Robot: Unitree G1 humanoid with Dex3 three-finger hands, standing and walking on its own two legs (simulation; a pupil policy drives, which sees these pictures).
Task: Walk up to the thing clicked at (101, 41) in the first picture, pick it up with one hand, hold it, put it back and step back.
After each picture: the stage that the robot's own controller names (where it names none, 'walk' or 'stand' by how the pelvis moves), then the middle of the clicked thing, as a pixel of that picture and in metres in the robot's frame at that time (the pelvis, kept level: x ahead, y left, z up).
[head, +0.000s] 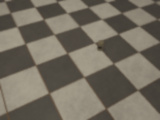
stand; (100, 45) +1.31 -0.28 -0.72
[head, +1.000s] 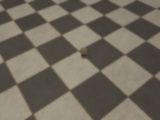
walk; (83, 53) +1.20 +0.01 -0.70
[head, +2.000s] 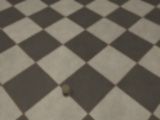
walk; (65, 91) +0.68 +0.13 -0.71
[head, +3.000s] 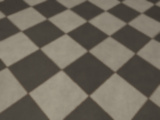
walk; out of the picture +0.30 +0.09 -0.69
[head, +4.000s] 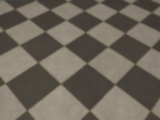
stand; out of the picture +0.22 +0.09 -0.72
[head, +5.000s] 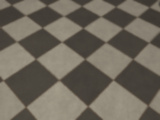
stand; out of the picture +0.23 +0.10 -0.72
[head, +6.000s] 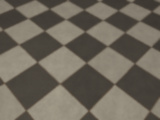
stand; out of the picture +0.21 +0.10 -0.73
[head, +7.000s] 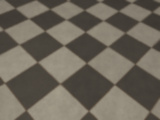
stand; out of the picture +0.21 +0.10 -0.73
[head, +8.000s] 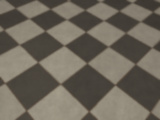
go down; out of the picture +0.21 +0.10 -0.73
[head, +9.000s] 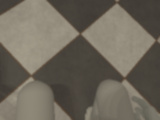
go down; (45, 92) +0.31 +0.11 -0.35
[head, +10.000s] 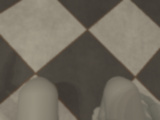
go down; (49, 91) +0.31 +0.11 -0.30
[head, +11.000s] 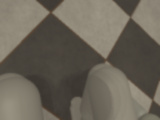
close in; (17, 90) +0.30 +0.13 -0.23
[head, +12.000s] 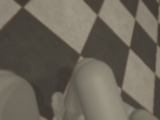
close; (0, 85) +0.33 +0.12 -0.22
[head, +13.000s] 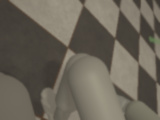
lift; out of the picture +0.31 +0.13 -0.22
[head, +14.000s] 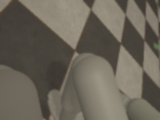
lift; out of the picture +0.30 +0.12 -0.21
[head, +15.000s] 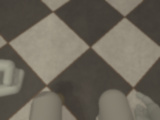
lift; (58, 100) +0.31 +0.09 -0.42
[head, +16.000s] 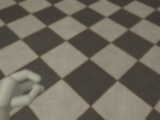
hold; out of the picture +0.24 +0.09 -0.67
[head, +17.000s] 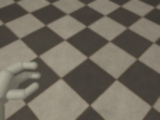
go down; out of the picture +0.24 +0.09 -0.68
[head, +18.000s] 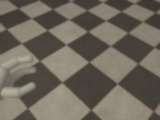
stand; out of the picture +0.24 +0.09 -0.69
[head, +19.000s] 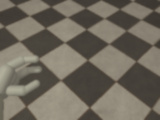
stand; out of the picture +0.24 +0.09 -0.69
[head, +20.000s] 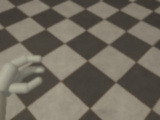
stand; out of the picture +0.24 +0.09 -0.69
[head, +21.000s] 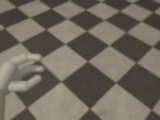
stand; out of the picture +0.24 +0.09 -0.69
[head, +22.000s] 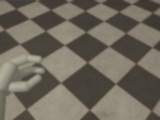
hold; out of the picture +0.24 +0.09 -0.69
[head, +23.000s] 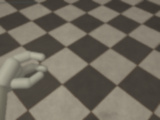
hold; out of the picture +0.24 +0.09 -0.69
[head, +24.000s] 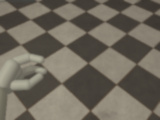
hold; out of the picture +0.23 +0.09 -0.69
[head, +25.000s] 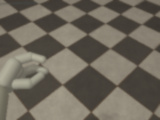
hold; out of the picture +0.24 +0.09 -0.70
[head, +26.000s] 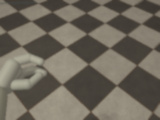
hold; out of the picture +0.24 +0.09 -0.70
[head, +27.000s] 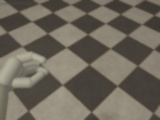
hold; out of the picture +0.24 +0.09 -0.70
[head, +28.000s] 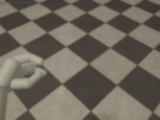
hold; out of the picture +0.24 +0.09 -0.70
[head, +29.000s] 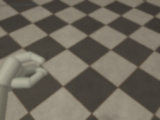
hold; out of the picture +0.23 +0.09 -0.70
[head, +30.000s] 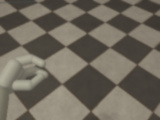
hold; out of the picture +0.24 +0.09 -0.70
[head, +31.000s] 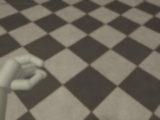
hold; out of the picture +0.24 +0.08 -0.70
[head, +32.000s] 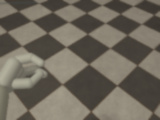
hold; out of the picture +0.24 +0.09 -0.70
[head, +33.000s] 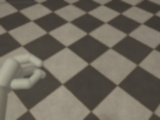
hold; out of the picture +0.24 +0.09 -0.70
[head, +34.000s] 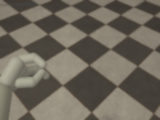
hold; out of the picture +0.24 +0.09 -0.70
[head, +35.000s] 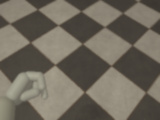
hold; out of the picture +0.25 +0.09 -0.66
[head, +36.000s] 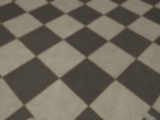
stand; out of the picture +0.23 +0.10 -0.67
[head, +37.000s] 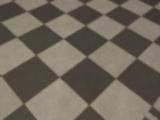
stand; out of the picture +0.24 +0.08 -0.65
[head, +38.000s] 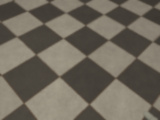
stand; out of the picture +0.24 +0.08 -0.65
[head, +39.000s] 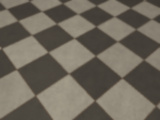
walk; out of the picture +0.30 +0.08 -0.70
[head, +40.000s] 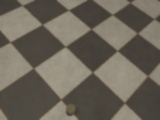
walk; (70, 110) +0.39 +0.01 -0.70
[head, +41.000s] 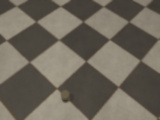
walk; (65, 96) +0.51 +0.10 -0.70
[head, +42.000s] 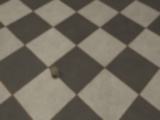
walk; (54, 73) +0.74 +0.22 -0.69
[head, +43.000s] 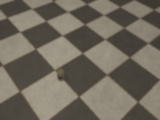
stand; (60, 75) +0.87 +0.15 -0.71
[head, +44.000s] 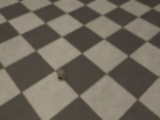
stand; (60, 75) +0.89 +0.16 -0.72
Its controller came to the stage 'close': yes
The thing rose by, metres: 0.01
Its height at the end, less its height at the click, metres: +0.00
